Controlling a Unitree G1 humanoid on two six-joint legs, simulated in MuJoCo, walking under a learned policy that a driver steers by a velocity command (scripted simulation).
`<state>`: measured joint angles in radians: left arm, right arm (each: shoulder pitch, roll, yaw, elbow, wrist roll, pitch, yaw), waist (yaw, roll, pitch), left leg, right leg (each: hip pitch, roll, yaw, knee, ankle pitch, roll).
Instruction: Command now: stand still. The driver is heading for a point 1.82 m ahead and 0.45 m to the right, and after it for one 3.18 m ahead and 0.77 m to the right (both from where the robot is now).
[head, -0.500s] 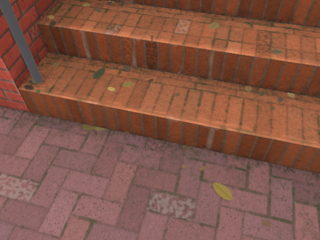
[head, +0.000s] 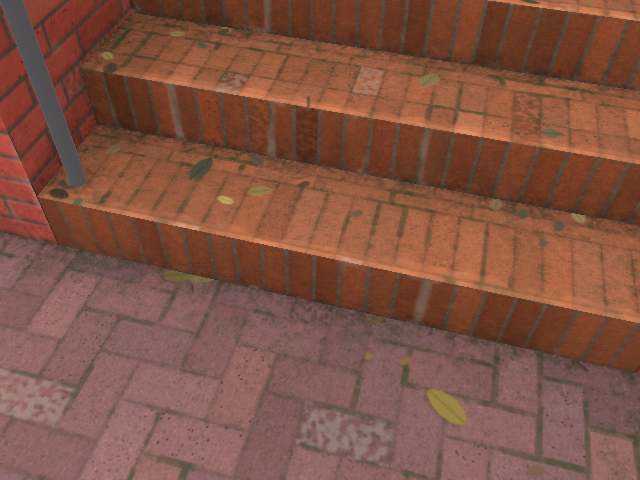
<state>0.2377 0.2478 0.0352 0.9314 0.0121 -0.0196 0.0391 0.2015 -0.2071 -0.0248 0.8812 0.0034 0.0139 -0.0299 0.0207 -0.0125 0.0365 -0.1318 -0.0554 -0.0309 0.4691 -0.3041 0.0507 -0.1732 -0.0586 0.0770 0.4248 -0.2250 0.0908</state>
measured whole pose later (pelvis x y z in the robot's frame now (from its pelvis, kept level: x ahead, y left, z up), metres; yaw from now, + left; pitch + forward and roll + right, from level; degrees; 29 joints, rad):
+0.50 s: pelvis +0.00 -0.01 +0.00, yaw -4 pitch -1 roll +1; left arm 0.23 0.26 0.04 0.99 -0.01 -0.01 0.05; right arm 0.24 -0.24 -0.07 0.97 0.01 0.03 -0.09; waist 0.02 -0.02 0.04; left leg -0.16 -0.04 0.04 0.48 -0.32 0.05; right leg -0.36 -0.03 0.06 0.82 -0.46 0.06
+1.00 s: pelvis +0.01 -0.05 +0.01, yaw -19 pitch +2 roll +4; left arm 0.27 0.31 0.07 0.83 -0.01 -0.01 0.03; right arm 0.05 -0.30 -0.10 0.82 0.01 -0.01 -0.07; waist 0.01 0.02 0.07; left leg -0.50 -0.03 -0.15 0.92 -0.31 -0.09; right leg -0.22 0.04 0.18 0.36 -0.16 -0.05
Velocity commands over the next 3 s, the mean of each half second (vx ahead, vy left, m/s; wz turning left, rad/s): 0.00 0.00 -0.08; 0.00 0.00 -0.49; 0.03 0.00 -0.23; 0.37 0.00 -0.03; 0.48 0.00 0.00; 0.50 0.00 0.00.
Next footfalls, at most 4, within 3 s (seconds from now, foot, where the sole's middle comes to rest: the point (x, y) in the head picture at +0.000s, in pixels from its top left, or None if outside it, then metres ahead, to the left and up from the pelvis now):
1.20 left None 0.14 0.07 -0.78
1.58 right None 0.02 -0.12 -0.78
1.98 left None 0.42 0.01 -0.78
2.50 right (467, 449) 0.59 -0.29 -0.78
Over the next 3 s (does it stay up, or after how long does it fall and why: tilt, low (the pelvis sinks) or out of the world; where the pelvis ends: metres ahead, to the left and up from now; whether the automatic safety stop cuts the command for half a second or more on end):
stays up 0.69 -0.18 -0.01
